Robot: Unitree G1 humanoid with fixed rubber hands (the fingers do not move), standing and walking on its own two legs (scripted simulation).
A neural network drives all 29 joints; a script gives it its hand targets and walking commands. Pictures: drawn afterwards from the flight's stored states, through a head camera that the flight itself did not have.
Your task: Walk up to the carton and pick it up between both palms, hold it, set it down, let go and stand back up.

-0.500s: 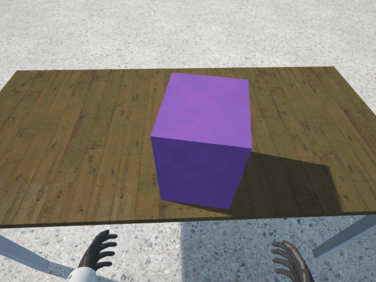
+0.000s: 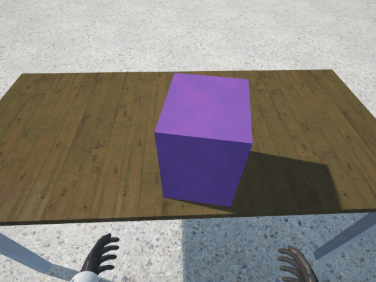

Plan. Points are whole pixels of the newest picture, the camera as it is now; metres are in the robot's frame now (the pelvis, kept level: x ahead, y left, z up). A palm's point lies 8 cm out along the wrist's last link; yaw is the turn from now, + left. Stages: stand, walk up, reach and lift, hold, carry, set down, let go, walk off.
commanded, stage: stand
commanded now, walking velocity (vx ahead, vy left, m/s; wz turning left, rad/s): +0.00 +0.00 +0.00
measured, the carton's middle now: (203, 141) +0.44 -0.01 +0.03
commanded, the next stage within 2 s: none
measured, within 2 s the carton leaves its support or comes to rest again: neither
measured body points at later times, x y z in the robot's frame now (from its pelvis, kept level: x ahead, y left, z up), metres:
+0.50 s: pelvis -0.03 +0.02 +0.00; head -0.04 +0.02 +0.45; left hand +0.06 +0.28 -0.12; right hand +0.06 -0.24 -0.12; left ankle -0.01 +0.12 -0.74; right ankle +0.01 -0.09 -0.74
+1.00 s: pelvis -0.03 +0.03 -0.01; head -0.04 +0.02 +0.44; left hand +0.01 +0.29 -0.13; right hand +0.03 -0.24 -0.13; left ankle -0.01 +0.12 -0.74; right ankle +0.01 -0.10 -0.74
